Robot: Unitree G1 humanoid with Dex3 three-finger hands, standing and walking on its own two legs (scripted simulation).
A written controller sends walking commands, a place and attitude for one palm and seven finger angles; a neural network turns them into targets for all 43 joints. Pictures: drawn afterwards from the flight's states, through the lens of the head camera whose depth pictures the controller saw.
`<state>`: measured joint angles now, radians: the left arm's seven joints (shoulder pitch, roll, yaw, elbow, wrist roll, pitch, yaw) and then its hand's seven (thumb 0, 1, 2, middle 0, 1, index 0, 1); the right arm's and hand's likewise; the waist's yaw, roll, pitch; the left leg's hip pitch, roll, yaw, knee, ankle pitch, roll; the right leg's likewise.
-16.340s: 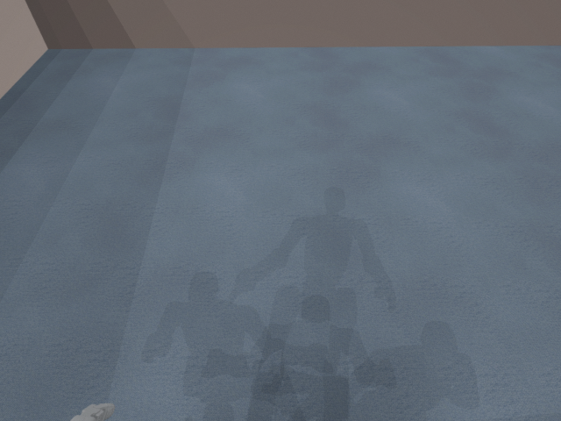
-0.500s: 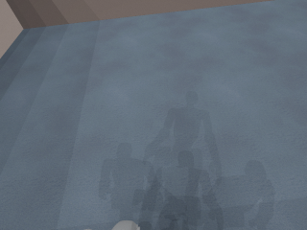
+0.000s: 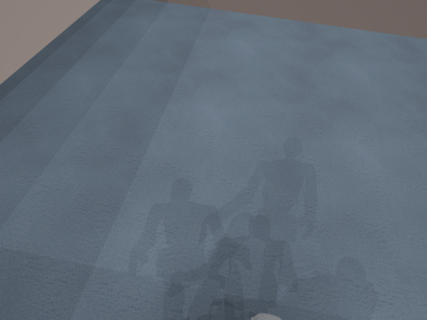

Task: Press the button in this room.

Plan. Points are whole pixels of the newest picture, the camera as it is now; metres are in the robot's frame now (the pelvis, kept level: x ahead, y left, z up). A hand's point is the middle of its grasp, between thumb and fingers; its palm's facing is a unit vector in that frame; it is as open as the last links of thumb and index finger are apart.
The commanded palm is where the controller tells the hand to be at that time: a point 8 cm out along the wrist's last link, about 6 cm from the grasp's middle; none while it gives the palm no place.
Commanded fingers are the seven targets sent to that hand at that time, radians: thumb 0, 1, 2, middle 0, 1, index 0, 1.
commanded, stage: turn or walk to find it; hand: left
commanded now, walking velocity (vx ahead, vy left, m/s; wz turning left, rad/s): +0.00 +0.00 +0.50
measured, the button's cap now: out of the picture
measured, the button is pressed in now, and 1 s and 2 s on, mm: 0 0 0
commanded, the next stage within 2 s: none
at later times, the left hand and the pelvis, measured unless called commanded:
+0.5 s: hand out of the picture +0.01 +0.16 -0.15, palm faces +0.26 -0.93 -0.27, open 7.4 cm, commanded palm none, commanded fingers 0.00 0.90 0.90 -0.20 -0.30 -0.20 -0.30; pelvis -0.02 -0.05 +0.00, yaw +16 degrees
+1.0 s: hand out of the picture -0.06 +0.22 -0.16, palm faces +0.50 -0.83 -0.26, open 7.4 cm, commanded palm none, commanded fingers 0.00 0.90 0.90 -0.20 -0.30 -0.20 -0.30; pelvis -0.04 -0.01 +0.00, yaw +29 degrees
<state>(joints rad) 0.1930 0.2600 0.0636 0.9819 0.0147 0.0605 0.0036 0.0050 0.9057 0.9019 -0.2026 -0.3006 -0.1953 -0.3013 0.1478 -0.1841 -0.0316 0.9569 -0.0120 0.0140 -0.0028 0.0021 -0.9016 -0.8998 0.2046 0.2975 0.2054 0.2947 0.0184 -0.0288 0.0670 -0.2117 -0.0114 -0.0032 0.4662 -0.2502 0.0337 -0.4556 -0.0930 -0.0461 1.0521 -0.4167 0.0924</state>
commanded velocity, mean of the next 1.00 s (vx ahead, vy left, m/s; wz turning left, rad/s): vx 0.00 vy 0.00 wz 0.50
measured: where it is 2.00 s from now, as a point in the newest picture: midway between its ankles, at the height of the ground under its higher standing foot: outside the picture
